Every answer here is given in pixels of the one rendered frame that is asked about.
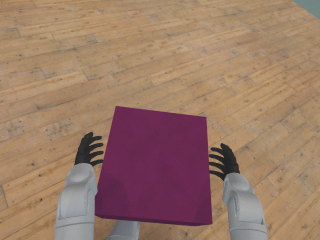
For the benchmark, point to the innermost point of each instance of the right robot hand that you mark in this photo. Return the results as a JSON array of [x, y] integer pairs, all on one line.
[[229, 161]]

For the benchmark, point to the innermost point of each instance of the robot left thigh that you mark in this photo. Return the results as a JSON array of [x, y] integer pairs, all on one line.
[[125, 230]]

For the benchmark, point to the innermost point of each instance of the robot right forearm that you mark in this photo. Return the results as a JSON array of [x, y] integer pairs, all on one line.
[[246, 218]]

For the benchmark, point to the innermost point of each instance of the carton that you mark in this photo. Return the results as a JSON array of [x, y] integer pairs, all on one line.
[[155, 169]]

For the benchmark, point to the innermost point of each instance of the robot left forearm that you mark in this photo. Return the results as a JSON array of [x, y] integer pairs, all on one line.
[[75, 214]]

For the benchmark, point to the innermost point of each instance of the left robot hand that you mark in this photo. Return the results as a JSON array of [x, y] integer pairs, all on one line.
[[83, 154]]

